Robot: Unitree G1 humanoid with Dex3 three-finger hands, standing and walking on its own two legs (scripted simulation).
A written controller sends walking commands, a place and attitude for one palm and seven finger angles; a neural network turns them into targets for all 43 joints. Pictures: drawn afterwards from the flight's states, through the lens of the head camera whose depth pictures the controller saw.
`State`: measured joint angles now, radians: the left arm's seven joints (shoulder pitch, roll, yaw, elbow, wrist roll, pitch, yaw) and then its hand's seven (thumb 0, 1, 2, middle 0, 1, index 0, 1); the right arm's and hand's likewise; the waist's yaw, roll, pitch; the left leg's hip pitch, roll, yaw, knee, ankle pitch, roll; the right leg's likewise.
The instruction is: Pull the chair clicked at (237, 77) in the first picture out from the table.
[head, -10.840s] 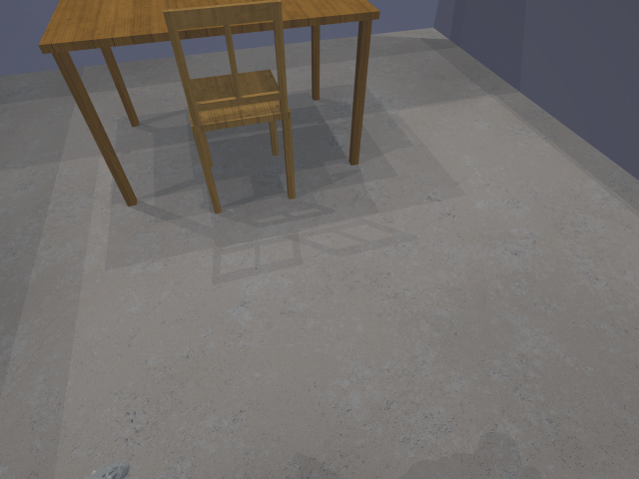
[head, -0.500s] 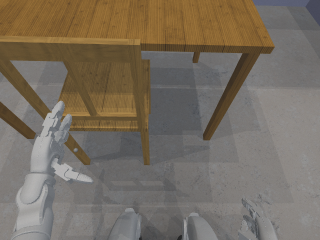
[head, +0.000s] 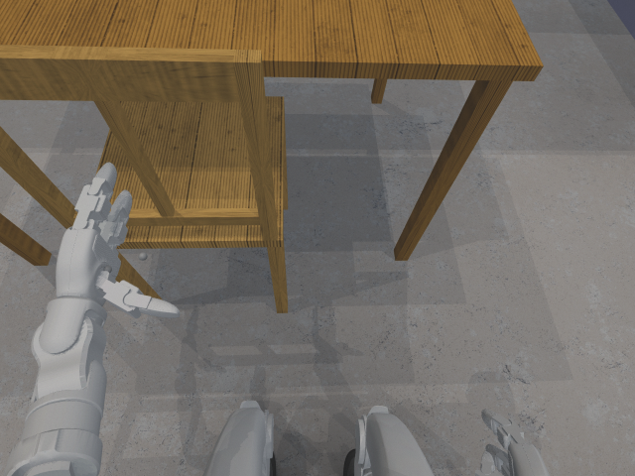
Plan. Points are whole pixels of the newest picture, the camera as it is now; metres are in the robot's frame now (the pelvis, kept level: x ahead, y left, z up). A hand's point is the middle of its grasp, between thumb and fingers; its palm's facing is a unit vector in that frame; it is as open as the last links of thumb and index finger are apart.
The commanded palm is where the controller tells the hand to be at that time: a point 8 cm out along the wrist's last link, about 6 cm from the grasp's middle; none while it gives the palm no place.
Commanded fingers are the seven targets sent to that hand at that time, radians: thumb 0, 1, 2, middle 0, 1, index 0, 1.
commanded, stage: aim the fingers beside a spindle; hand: left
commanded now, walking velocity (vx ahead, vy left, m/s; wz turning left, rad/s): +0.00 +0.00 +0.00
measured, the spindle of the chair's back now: (142, 165) +0.52 +0.26 +0.01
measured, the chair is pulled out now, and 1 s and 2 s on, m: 0.00 0.00 0.00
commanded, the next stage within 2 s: push the fingers through the gap in 0.68 s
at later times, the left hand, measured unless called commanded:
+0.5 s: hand (143, 253) +0.37 +0.22 +0.02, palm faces +0.04 -1.00 -0.03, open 17.0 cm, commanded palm +0.35 +0.27 +0.03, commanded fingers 0.00 -0.50 0.30 -0.06 -0.08 -0.06 -0.08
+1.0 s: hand (145, 239) +0.39 +0.23 +0.02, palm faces +0.05 -1.00 -0.04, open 17.0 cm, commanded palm +0.38 +0.27 +0.02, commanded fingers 0.00 -0.50 0.30 -0.06 -0.08 -0.06 -0.08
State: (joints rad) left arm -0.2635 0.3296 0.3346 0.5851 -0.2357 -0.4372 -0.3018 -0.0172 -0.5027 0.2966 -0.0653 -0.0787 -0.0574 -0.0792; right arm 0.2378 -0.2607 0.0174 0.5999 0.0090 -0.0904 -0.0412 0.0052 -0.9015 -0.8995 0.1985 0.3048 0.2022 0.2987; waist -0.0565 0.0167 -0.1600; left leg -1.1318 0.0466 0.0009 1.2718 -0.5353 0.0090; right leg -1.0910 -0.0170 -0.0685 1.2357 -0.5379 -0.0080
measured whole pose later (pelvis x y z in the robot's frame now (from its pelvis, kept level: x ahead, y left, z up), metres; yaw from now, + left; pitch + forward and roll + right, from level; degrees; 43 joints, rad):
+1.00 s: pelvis +0.00 +0.00 -0.01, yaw +0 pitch +24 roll -3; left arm -0.38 0.37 0.37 0.69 -0.22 -0.45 -0.31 -0.02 -0.50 0.30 -0.07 -0.08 -0.06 -0.08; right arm 0.22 -0.26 0.02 0.61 0.01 -0.06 -0.05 0.00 -0.90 -0.90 0.20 0.30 0.20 0.30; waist -0.07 0.01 -0.16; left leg -1.18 0.05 -0.01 1.31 -0.55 0.00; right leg -1.13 -0.01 -0.08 1.26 -0.55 -0.01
